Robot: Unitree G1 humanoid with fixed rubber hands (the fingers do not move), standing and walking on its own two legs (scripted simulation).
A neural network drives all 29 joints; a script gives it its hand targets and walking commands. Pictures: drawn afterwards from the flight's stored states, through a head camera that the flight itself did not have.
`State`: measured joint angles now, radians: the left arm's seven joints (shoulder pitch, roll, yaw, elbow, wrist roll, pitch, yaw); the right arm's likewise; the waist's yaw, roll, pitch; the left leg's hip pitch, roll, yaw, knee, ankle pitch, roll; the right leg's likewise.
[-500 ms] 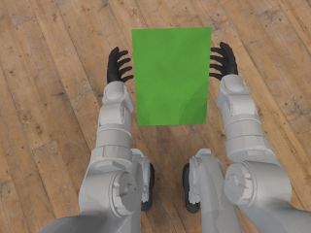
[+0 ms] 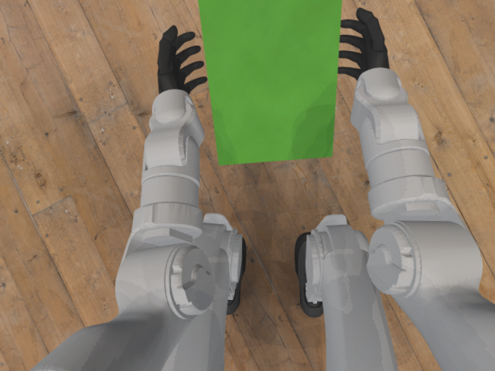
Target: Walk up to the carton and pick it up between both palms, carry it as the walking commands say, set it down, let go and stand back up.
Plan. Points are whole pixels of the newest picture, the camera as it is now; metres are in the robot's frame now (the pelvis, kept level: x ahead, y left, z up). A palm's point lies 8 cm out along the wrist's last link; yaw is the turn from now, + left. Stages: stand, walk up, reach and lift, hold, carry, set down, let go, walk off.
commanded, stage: set down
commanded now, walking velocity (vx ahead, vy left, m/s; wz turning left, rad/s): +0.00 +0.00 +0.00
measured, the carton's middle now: (267, 76) +0.55 +0.00 -0.22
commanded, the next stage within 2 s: none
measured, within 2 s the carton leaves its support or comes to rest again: neither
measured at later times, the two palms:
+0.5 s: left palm (192, 95) +0.52 +0.13 -0.19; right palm (354, 74) +0.54 -0.14 -0.20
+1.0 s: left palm (188, 83) +0.55 +0.15 -0.23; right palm (345, 64) +0.57 -0.13 -0.24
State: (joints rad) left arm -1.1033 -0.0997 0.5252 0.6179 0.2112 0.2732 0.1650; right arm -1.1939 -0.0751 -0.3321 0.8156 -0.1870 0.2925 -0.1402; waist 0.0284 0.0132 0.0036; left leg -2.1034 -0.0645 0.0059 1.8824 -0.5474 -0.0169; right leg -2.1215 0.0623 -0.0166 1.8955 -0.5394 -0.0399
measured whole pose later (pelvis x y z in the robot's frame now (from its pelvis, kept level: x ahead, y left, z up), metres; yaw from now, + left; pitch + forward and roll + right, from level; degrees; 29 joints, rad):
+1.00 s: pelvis +0.00 +0.00 -0.09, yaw +1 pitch +37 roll +3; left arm -1.44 0.12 0.48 0.86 0.09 0.24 0.09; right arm -1.54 -0.24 -0.30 1.00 -0.13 0.22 -0.02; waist 0.02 0.04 0.35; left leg -2.24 -0.09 0.04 2.21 -0.61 -0.02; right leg -2.26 0.04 -0.02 2.24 -0.62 -0.04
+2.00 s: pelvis +0.02 +0.00 -0.09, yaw +2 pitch +39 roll +3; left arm -1.43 0.11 0.54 0.87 0.12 0.16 0.04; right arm -1.51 -0.21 -0.40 0.96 -0.20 0.16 0.05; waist 0.01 0.04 0.34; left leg -2.25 -0.10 0.04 2.23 -0.67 -0.02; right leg -2.26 0.05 -0.01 2.26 -0.68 -0.04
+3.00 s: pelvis -0.01 +0.00 -0.10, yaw +0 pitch +31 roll +2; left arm -1.47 0.28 0.20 1.15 -0.15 0.07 0.12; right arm -1.59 -0.45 -0.03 1.29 0.18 0.08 -0.03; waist 0.03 0.01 0.48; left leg -2.18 -0.08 0.03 2.25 -0.62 -0.02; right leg -2.21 0.06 -0.03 2.27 -0.61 -0.04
